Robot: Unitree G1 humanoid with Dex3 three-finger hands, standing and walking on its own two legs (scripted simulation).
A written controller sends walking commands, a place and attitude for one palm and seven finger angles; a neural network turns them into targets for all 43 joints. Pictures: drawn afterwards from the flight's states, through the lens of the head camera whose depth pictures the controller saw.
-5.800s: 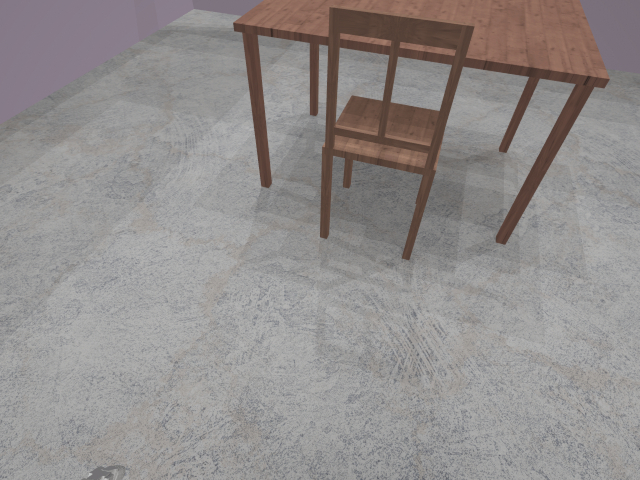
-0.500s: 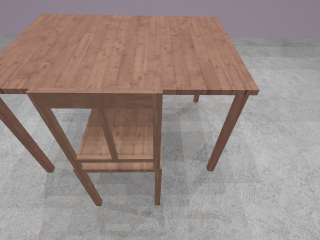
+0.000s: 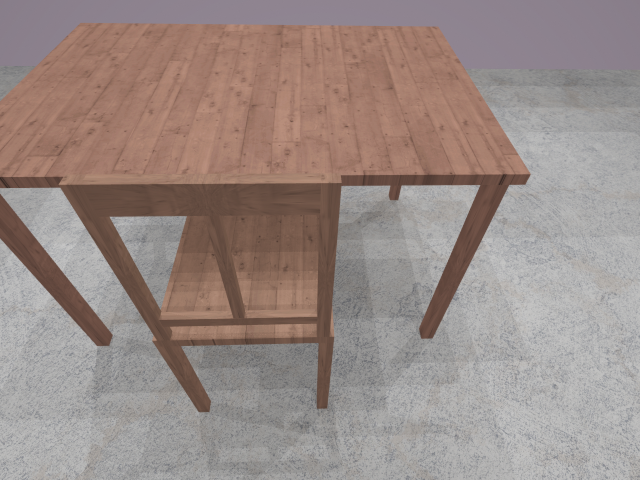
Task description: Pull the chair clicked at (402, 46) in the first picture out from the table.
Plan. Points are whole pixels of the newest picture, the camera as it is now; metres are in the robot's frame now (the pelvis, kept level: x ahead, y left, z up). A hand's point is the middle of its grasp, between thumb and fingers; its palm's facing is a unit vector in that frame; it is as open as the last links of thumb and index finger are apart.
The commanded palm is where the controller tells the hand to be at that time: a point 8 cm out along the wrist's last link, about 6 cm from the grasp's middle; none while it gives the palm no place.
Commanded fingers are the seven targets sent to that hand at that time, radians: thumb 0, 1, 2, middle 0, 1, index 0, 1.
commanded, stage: look again from close up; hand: left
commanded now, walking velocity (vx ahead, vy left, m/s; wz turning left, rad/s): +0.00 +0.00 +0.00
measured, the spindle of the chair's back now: (227, 271) +0.45 +0.19 -0.07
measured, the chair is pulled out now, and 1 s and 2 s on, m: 0.00 0.00 0.00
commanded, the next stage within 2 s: raise the hand toward the chair's back in 0.26 s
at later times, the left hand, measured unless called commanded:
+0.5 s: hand out of the picture +0.13 +0.19 -0.07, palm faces +0.26 -0.95 -0.18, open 7.6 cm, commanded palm +0.10 +0.23 -0.06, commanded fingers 0.00 0.71 0.82 -0.18 -0.27 -0.18 -0.27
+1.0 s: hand (193, 468) +0.15 +0.16 -0.05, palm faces +0.07 -1.00 -0.06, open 11.2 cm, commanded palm +0.13 +0.22 -0.05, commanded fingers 0.00 0.13 0.57 -0.12 -0.18 -0.12 -0.18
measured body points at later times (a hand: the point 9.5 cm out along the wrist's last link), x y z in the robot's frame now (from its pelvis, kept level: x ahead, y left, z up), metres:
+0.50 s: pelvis -0.01 +0.00 +0.00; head +0.00 -0.01 +0.44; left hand +0.12 +0.24 -0.05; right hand +0.08 -0.24 -0.13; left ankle +0.03 +0.11 -0.73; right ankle -0.06 -0.13 -0.73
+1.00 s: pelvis -0.07 -0.04 -0.11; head -0.01 -0.04 +0.34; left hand +0.14 +0.22 -0.05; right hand +0.14 -0.26 -0.19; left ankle +0.03 +0.11 -0.73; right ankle -0.06 -0.14 -0.73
